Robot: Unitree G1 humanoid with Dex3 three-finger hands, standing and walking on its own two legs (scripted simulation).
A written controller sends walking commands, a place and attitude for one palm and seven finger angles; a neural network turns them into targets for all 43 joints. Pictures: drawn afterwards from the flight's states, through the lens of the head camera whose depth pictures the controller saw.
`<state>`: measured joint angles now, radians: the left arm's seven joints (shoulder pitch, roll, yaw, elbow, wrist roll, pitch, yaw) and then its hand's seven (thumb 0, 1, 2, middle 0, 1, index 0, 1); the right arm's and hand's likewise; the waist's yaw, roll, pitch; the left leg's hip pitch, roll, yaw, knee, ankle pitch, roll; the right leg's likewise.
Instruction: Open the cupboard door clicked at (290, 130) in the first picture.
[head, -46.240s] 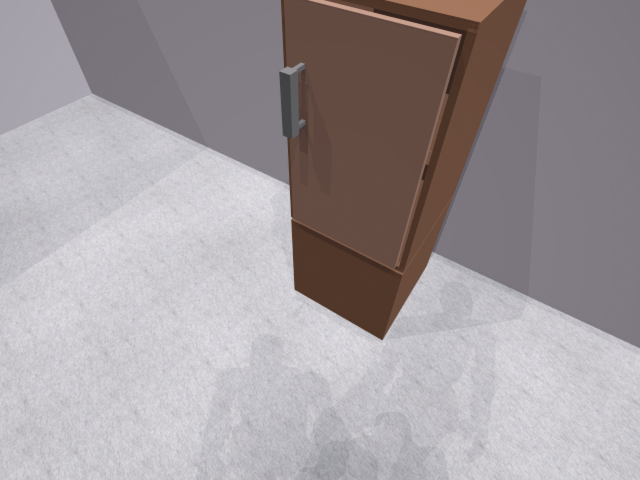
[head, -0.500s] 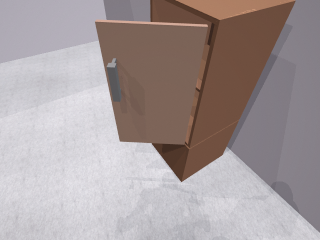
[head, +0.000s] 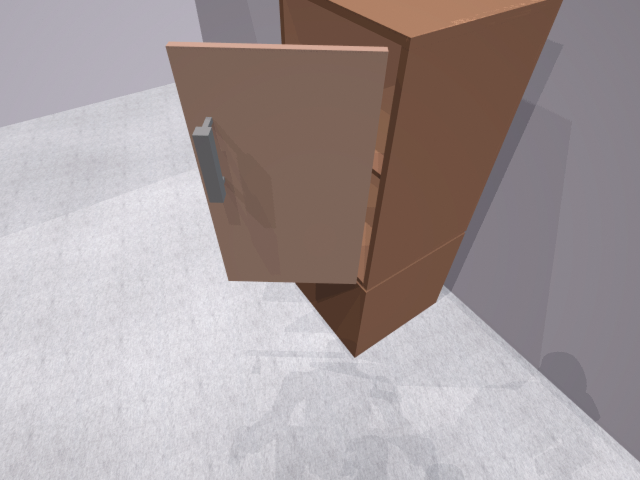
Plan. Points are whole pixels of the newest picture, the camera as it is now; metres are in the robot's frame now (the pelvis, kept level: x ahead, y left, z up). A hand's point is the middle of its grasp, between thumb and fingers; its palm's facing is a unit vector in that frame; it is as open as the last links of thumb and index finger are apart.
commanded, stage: look again from close up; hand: left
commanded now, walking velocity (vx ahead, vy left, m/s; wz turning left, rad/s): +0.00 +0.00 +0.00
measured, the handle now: (213, 160) +0.62 +0.23 +0.06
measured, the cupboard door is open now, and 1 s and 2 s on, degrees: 54 54 54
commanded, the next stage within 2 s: shuffle to correct the standing spot in 0.20 s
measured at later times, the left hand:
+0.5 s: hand out of the picture +0.03 +0.18 -0.17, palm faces +0.03 -0.98 -0.21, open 7.4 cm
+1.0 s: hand (193, 466) +0.18 +0.20 -0.18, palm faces +0.01 -0.97 -0.23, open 7.3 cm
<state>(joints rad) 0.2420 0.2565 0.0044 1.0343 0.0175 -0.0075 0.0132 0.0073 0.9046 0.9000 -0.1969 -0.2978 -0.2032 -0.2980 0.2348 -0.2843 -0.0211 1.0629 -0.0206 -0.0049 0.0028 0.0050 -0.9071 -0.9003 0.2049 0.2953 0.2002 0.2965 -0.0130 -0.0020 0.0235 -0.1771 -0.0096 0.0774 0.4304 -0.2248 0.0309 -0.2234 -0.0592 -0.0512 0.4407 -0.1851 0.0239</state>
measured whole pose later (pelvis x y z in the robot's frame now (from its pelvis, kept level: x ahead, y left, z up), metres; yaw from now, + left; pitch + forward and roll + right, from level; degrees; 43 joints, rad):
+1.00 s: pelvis +0.11 +0.01 -0.01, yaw +1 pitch -1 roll -1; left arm 0.18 0.18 0.05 1.00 0.02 -0.01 0.04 0.01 0.93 0.90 -0.19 -0.30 -0.20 -0.30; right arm 0.40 -0.08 -0.02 1.15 0.00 0.00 -0.05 0.00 -0.91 -0.90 0.21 0.30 0.20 0.30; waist -0.05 0.01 0.10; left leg -0.16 -0.01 0.07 0.71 -0.46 0.02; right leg -0.33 -0.03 -0.11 0.57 -0.20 -0.03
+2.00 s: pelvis +0.04 +0.06 +0.00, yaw -1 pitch -1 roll +0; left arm 0.37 0.10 0.00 1.11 0.02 0.00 0.04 0.00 0.91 0.90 -0.19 -0.30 -0.20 -0.30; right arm 0.32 -0.12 -0.02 1.16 -0.02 0.02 -0.01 0.00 -0.91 -0.90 0.20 0.29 0.20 0.30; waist -0.02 0.00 0.01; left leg -0.25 -0.01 0.11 0.37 -0.10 0.05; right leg -0.15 -0.02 -0.03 0.43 -0.26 0.01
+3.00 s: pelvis +0.05 +0.03 -0.07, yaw +1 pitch +10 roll +0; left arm 0.44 0.21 0.19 0.18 -0.27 -0.45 -0.34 0.01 0.63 0.78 -0.22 -0.47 -0.22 -0.47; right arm 0.15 -0.24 -0.04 0.54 0.02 -0.20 -0.01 0.01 -0.90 -0.90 0.21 0.30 0.20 0.30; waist 0.01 -0.04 -0.12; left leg -0.78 0.03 0.05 0.98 -0.38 0.01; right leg -0.66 0.00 -0.08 1.02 -0.54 -0.05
